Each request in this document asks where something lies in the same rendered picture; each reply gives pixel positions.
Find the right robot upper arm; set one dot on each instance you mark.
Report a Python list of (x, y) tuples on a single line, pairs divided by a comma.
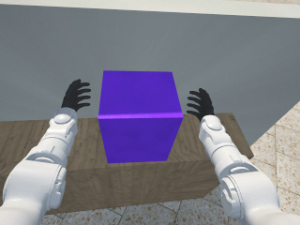
[(251, 198)]

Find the robot left hand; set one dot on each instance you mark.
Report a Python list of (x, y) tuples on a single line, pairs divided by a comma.
[(71, 98)]

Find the carton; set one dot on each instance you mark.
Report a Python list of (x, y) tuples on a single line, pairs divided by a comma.
[(139, 115)]

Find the robot right forearm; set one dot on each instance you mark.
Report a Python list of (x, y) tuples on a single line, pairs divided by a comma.
[(222, 152)]

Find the pedestal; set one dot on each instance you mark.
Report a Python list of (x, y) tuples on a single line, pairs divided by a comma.
[(92, 183)]

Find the left robot upper arm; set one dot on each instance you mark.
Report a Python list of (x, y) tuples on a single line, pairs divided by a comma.
[(34, 188)]

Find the robot right hand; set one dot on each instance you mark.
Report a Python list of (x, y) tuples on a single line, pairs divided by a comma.
[(205, 103)]

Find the robot left forearm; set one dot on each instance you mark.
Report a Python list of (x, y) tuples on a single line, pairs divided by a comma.
[(55, 145)]

